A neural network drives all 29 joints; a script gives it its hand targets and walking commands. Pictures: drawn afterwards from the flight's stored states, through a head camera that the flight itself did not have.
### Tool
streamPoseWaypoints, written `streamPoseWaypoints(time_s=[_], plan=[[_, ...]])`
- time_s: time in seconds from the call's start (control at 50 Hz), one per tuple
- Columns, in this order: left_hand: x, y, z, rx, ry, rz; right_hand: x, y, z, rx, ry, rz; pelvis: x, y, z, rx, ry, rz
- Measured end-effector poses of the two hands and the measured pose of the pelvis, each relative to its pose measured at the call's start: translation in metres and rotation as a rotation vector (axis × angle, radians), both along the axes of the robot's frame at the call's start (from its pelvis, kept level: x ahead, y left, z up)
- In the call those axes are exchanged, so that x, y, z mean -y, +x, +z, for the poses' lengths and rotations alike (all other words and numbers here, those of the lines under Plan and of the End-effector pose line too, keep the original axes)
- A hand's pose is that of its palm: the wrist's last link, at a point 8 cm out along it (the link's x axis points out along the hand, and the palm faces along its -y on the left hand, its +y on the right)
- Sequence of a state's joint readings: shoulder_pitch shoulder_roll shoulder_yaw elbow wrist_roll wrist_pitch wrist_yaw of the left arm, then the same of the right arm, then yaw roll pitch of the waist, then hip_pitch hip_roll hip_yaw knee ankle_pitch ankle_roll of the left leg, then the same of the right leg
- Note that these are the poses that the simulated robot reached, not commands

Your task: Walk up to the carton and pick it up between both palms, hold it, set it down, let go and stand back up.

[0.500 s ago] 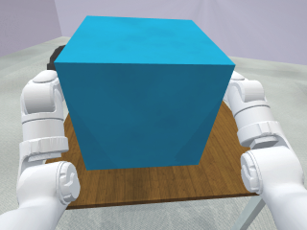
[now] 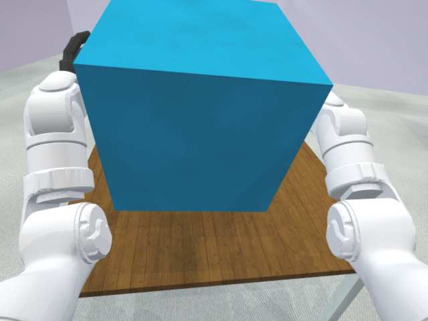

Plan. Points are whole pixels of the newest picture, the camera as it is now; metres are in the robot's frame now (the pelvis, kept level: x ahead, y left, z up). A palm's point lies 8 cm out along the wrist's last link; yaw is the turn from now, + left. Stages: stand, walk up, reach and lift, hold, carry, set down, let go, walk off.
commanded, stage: set down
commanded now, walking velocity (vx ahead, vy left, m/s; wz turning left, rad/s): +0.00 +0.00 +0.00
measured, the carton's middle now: (197, 104) +0.42 +0.01 +0.27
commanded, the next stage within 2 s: none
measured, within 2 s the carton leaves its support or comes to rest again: neither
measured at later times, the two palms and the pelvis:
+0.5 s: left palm (92, 114) +0.39 +0.19 +0.26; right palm (300, 134) +0.38 -0.20 +0.24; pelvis +0.01 +0.00 +0.00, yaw +1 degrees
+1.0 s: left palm (89, 125) +0.41 +0.21 +0.23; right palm (286, 149) +0.38 -0.18 +0.20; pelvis +0.01 +0.01 +0.00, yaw +2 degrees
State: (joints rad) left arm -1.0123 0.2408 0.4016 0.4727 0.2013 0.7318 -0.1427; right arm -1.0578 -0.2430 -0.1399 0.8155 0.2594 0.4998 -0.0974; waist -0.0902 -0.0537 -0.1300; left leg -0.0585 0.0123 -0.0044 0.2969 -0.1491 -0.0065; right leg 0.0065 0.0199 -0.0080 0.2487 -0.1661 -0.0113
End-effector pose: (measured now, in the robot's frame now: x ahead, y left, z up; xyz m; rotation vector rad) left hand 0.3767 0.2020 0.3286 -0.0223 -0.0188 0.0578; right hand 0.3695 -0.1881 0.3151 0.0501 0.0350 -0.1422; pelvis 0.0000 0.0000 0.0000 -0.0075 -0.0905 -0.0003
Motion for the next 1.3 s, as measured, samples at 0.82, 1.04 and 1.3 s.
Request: streamPoseWaypoints(time_s=[0.82, 1.04, 1.3], plan=[[-0.009, 0.017, -0.068, -0.019, 0.045, -0.037, -0.01, 0.008, -0.097, -0.002, -0.09, -0.018, -0.003, 0.001, -0.001, 0.05, 0.007, 0.035], [-0.006, 0.039, -0.101, -0.05, 0.051, -0.064, -0.007, 0.017, -0.121, -0.029, -0.098, -0.048, -0.008, 0.009, 0.0, -0.002, 0.0, 0.026], [0.007, 0.059, -0.117, -0.082, 0.068, -0.083, 0.004, 0.028, -0.134, -0.057, -0.099, -0.072, -0.007, 0.02, 0.0, -0.009, 0.001, 0.027]])
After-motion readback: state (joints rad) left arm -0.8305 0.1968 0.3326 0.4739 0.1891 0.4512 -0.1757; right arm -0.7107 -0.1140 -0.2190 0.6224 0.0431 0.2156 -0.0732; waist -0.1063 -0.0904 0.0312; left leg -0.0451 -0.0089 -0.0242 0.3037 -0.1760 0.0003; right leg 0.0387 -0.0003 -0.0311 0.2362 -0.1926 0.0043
